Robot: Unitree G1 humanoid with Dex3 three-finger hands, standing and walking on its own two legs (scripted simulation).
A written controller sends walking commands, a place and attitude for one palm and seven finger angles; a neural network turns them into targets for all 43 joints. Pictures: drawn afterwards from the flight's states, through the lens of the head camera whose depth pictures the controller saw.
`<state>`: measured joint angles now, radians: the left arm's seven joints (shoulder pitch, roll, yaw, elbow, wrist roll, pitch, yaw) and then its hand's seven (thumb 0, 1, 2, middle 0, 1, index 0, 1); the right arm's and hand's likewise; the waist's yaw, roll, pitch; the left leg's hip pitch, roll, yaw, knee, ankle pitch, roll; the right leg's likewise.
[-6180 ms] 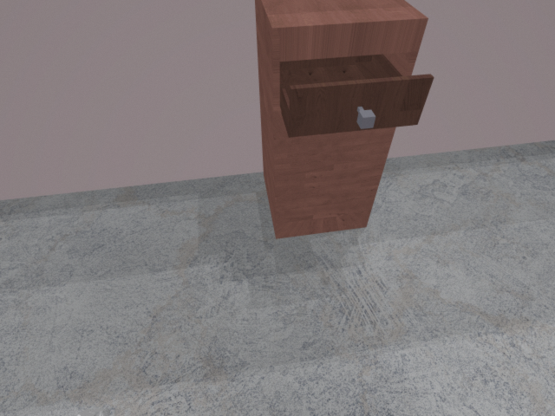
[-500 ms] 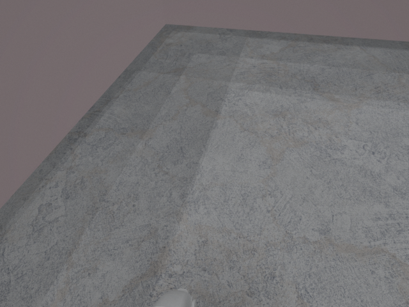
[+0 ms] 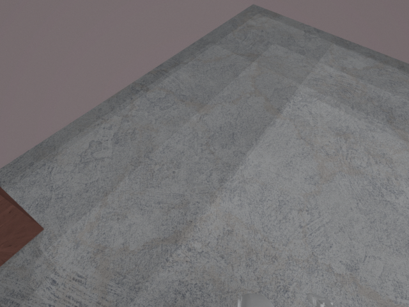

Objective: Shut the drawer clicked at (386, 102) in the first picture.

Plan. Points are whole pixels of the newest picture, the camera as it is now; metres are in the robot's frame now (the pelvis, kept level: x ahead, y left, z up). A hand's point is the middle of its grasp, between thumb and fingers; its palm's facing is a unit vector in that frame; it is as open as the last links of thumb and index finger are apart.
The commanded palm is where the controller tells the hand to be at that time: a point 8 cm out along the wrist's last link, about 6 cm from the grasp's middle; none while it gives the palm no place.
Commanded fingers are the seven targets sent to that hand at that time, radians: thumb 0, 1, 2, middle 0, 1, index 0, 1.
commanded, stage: turn to face it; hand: left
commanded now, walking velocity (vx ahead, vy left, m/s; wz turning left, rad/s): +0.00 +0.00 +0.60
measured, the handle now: out of the picture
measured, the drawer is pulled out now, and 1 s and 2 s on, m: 0.15 0.15 0.15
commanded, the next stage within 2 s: take the last steps up to it in 1.48 s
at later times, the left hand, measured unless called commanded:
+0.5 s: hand out of the picture +0.05 +0.17 -0.14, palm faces +0.29 -0.92 -0.28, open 7.4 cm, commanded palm none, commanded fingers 0.00 0.90 0.90 -0.20 -0.30 -0.20 -0.30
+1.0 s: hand out of the picture -0.10 +0.24 -0.17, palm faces +0.61 -0.75 -0.25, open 7.4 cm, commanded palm none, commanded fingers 0.00 0.90 0.90 -0.20 -0.30 -0.20 -0.30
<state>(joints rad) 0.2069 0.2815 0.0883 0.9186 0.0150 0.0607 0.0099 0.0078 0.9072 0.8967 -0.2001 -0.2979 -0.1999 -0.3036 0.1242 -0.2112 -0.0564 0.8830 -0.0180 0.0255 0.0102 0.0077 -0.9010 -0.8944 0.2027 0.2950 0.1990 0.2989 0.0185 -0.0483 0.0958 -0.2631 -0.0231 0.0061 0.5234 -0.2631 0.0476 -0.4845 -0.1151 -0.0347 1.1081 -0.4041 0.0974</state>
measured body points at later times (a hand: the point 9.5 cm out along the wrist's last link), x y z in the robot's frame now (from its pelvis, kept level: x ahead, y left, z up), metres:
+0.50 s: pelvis +0.00 -0.05 +0.00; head +0.04 -0.07 +0.45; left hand +0.04 +0.22 -0.12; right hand +0.11 -0.29 -0.16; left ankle -0.05 +0.09 -0.64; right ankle +0.02 -0.15 -0.74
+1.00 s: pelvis -0.02 +0.02 +0.00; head -0.01 +0.07 +0.45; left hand -0.13 +0.28 -0.15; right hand +0.22 -0.12 -0.11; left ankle -0.06 +0.09 -0.74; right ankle +0.07 -0.13 -0.65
